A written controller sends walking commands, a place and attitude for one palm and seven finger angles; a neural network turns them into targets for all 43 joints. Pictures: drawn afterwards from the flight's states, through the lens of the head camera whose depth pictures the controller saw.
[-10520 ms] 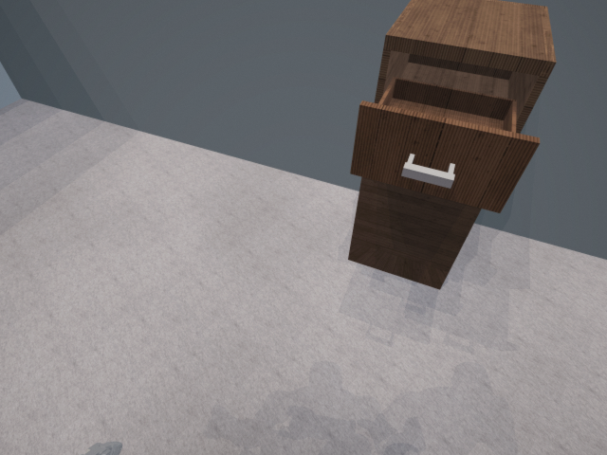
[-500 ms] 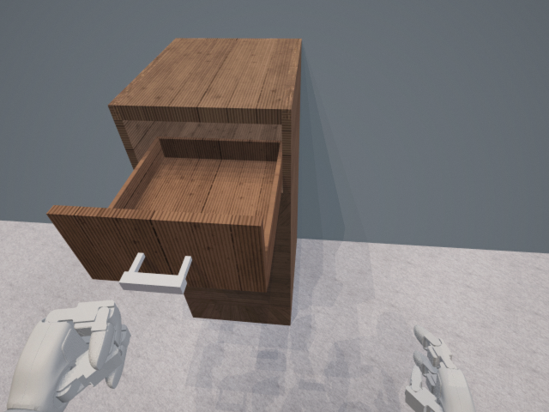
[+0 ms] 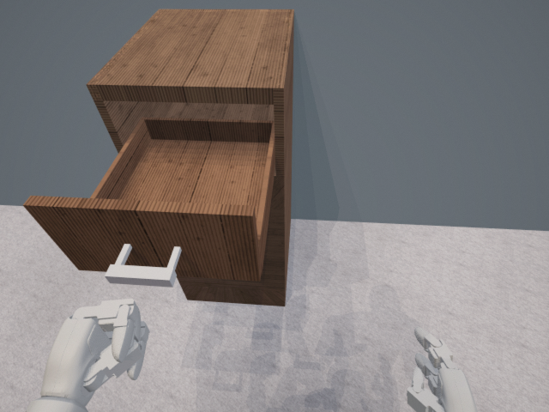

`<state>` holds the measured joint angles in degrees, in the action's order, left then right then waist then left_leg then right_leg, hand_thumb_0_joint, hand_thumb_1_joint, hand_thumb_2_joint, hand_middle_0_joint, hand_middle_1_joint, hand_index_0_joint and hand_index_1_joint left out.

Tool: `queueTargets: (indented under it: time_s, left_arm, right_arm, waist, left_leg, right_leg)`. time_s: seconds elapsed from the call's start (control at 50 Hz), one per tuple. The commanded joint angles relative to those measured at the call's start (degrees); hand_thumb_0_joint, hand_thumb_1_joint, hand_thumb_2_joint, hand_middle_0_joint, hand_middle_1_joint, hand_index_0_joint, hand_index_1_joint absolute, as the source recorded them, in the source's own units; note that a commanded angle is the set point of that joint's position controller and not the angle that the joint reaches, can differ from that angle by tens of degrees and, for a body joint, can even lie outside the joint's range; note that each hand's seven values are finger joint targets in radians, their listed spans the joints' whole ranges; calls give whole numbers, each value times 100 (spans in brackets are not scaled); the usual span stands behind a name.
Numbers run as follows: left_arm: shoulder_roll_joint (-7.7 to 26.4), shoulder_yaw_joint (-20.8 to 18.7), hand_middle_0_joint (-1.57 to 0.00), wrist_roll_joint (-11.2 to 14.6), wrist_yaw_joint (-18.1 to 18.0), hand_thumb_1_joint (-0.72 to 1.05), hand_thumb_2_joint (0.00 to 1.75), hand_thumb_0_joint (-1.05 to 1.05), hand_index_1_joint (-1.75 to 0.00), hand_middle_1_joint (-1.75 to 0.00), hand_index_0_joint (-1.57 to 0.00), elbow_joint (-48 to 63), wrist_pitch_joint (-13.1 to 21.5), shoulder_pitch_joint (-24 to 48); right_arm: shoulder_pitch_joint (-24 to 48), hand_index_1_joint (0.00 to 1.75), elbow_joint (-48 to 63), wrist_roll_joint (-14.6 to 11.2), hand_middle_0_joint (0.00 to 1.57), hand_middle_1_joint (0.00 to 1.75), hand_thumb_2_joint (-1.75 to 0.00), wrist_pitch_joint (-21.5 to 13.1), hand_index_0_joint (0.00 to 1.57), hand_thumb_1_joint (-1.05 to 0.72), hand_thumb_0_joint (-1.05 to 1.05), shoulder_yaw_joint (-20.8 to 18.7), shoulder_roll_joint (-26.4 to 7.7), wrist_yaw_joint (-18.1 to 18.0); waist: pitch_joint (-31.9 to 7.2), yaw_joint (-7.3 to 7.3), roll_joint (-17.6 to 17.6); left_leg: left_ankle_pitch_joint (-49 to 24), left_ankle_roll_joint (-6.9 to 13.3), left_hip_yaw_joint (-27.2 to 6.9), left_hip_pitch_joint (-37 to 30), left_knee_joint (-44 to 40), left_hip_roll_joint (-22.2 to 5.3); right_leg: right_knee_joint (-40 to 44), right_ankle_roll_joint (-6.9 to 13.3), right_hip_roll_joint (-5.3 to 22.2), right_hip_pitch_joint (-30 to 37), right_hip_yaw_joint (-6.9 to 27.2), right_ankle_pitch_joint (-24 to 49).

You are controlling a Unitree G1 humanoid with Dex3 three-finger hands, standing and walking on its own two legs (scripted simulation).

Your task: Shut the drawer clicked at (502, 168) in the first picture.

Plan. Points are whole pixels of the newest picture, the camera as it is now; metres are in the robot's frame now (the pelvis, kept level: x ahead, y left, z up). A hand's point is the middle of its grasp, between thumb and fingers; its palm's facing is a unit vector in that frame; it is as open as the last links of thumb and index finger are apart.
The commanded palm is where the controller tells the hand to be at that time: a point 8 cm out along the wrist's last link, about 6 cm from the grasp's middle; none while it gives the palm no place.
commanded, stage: bring the fist close to the handle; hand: left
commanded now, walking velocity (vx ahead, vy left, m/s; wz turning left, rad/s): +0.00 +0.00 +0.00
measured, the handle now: (146, 263) +0.32 +0.23 +0.04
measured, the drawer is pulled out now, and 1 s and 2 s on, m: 0.29 0.29 0.22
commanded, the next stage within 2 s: push the drawer shut in 0.92 s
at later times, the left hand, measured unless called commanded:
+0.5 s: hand (151, 334) +0.21 +0.19 +0.04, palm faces +0.00 -1.00 -0.04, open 3.3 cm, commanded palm +0.18 +0.25 +0.04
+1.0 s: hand (158, 338) +0.21 +0.18 +0.03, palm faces -0.02 -1.00 -0.05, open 3.3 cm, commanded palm +0.19 +0.25 +0.04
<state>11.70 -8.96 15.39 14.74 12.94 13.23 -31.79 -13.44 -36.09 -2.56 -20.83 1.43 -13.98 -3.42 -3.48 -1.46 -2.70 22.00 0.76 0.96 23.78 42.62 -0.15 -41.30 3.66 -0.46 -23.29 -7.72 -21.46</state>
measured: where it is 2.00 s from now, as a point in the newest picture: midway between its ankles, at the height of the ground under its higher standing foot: outside the picture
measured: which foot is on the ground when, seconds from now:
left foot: down 0.00-1.00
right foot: down 0.00-1.00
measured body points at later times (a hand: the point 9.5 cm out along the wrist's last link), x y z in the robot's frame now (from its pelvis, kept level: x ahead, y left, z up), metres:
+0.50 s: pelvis -0.01 +0.01 -0.02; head +0.04 +0.01 +0.43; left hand +0.20 +0.24 +0.05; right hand +0.17 -0.22 -0.10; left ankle +0.00 +0.11 -0.71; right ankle +0.00 -0.07 -0.71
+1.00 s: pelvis -0.01 +0.01 -0.03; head +0.04 +0.01 +0.42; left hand +0.20 +0.23 +0.04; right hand +0.17 -0.22 -0.11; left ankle +0.00 +0.11 -0.71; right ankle +0.00 -0.07 -0.71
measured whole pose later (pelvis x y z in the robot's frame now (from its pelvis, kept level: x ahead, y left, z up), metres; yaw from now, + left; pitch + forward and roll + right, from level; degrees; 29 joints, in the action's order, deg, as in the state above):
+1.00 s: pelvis -0.01 +0.01 -0.03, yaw +0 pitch +11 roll -1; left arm 11.9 -5.8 13.8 11.3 5.7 19.5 -24.4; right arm -14.0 -30.1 -1.7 -12.3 1.8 -14.0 -2.7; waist -5.7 0.4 -2.2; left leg 26.8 1.8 1.1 39.5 55.7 0.2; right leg -53.8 3.0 0.7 -38.6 -7.7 -25.8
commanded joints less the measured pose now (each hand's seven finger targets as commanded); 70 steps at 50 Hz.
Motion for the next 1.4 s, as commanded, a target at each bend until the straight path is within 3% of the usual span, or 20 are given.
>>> queueTargets:
  time_s: [0.0,0.1,0.2,0.26,0.4,0.44,0.46,0.54,0.6,0.68,0.76,0.84,0.96,1.0,1.04,1.06,1.18,1.2,1.28,1.38]
  left_arm:
    - [677,-529,-140,43,-167,90,90,0,-160,-160,-140,1032,426,87]
    - [673,-481,-140,18,-229,90,90,0,-160,-160,-140,966,690,323]
    - [683,-448,-140,29,-140,90,90,0,-160,-160,-140,601,840,553]
    - [643,-355,-140,23,-108,90,90,0,-160,-160,-140,502,876,829]
    - [619,-320,-140,3,-196,90,90,0,-160,-160,-140,355,1005,955]
    - [495,-192,-140,-4,-200,90,90,0,-160,-160,-140,184,1012,988]
    - [604,-294,-140,-33,-232,90,90,0,-160,-160,-140,48,1015,1117]
    - [563,-192,-140,-59,-240,90,90,0,-160,-160,-140,309,1084,1017]
    - [656,-265,-140,-60,-338,90,90,0,-160,-160,-140,600,1065,778]
    - [690,-350,-140,-61,-433,90,90,0,-160,-160,-140,419,1015,824]
    - [489,-125,-140,-32,-352,90,90,0,-160,-160,-140,374,969,653]
    - [541,37,-140,-66,-308,90,90,0,-160,-160,-140,637,978,1040]
    - [862,-365,-140,-68,-449,90,90,0,-160,-160,-140,434,1012,1261]
    - [712,-303,-140,-37,-428,90,90,0,-160,-160,-140,394,979,1140]
    - [678,-215,-140,-23,-407,90,90,0,-160,-160,-140,379,925,1424]
    - [808,-334,-140,-18,-407,90,90,0,-160,-160,-140,266,896,1497]
    - [784,-224,-140,-21,-276,90,90,0,-160,-160,-140,-47,806,2012]
    - [775,-217,-140,-11,-269,90,90,0,-160,-160,-140,-16,808,2060]
    - [902,-424,-140,18,-339,90,90,0,-160,-160,-140,-159,792,2001]
    - [850,-324,-140,-18,-360,90,90,0,-160,-160,-140,-293,888,2686]
  right_arm:
    - [591,30,1024,9,20,30,-90,-244,20,-90,0,-280,-569,-3]
    - [514,30,1020,33,20,30,-90,-154,20,-90,0,-298,-581,24]
    - [426,30,1032,46,20,30,-90,-64,20,-90,0,-316,-651,12]
    - [460,30,1046,52,20,30,-90,-18,20,-90,0,-293,-670,2]
    - [328,30,1148,81,20,30,-90,92,20,-90,0,-322,-674,38]
    - [335,30,1185,86,20,30,-90,152,20,-90,0,-312,-681,53]
    - [322,30,1151,99,20,30,-90,202,20,-90,0,-320,-696,46]
    - [310,30,1332,85,20,30,-90,277,20,-90,0,-323,-683,87]
    - [284,30,1403,86,20,30,-90,326,20,-90,0,-335,-645,100]
    - [272,30,1374,68,20,30,-90,455,20,-90,0,-339,-644,81]
    - [327,30,1453,54,20,30,-90,508,20,-90,0,-319,-666,85]
    - [229,30,1493,59,20,30,-90,482,20,-90,0,-283,-695,62]
    - [201,30,1456,77,20,30,-90,541,20,-90,0,-280,-700,6]
    - [222,30,1516,54,20,30,-90,557,20,-90,0,-273,-664,26]
    - [218,30,1498,52,20,30,-90,560,20,-90,0,-248,-683,28]
    - [208,30,1456,57,20,30,-90,574,20,-90,0,-254,-705,23]
    - [155,30,1407,45,20,30,-90,579,20,-90,0,-224,-753,8]
    - [145,30,1403,46,20,30,-90,559,20,-90,0,-236,-754,11]
    - [111,30,1385,57,20,30,-90,577,20,-90,0,-259,-761,21]
    - [122,30,1283,63,20,30,-90,601,20,-90,0,-241,-759,24]
  waist:
    - [-462,-26,330]
    - [-564,55,108]
    - [-658,148,334]
    - [-641,176,45]
    - [-1140,164,124]
    - [-1025,187,137]
    - [-973,219,382]
    - [-1280,118,-86]
    - [-1550,49,-100]
    - [-1189,171,256]
    - [-1004,210,260]
    - [-1077,285,-41]
    - [-1125,248,290]
    - [-1203,197,100]
    - [-1188,262,-59]
    - [-1215,283,106]
    - [-1200,350,101]
    - [-1306,314,-40]
    - [-1464,238,139]
    - [-1295,372,209]
  left_leg:
    - [-1130,94,-207,133,-429,91]
    - [-1072,84,-223,217,-284,78]
    - [-910,84,-257,486,-106,74]
    - [-864,79,-266,558,-24,78]
    - [-1099,46,-310,643,164,51]
    - [-995,37,-300,812,218,58]
    - [-977,52,-329,924,262,41]
    - [-1083,16,-317,838,296,35]
    - [-1357,20,-319,730,308,13]
    - [-1055,33,-329,994,338,-5]
    - [-863,51,-346,1088,349,4]
    - [-698,41,-380,1031,380,13]
    - [-483,69,-377,1227,445,18]
    - [-573,60,-318,1206,448,48]
    - [-643,54,-310,1145,459,49]
    - [-635,70,-323,1218,484,38]
    - [-825,74,-326,1168,470,31]
    - [-874,67,-317,1084,465,38]
    - [-1083,66,-280,1051,431,40]
    - [-971,79,-265,1123,463,46]
  right_leg:
    - [731,-309,187,241,646,1043]
    - [525,-276,152,14,596,967]
    - [370,-284,136,-204,613,769]
    - [253,-260,127,-373,593,724]
    - [-146,-247,96,-488,471,1002]
    - [-207,-253,94,-618,464,916]
    - [-236,-251,78,-660,464,888]
    - [-405,-218,91,-682,440,928]
    - [-449,-208,86,-497,443,1171]
    - [-395,-247,58,-669,442,948]
    - [-364,-239,55,-794,432,743]
    - [-376,-234,71,-918,459,534]
    - [-335,-245,56,-879,545,251]
    - [-325,-248,86,-754,591,388]
    - [-329,-249,90,-796,576,522]
    - [-316,-257,83,-769,595,497]
    - [-297,-268,89,-688,620,778]
    - [-321,-261,94,-668,614,841]
    - [-316,-279,105,-436,626,1148]
    - [-276,-304,122,-538,683,1089]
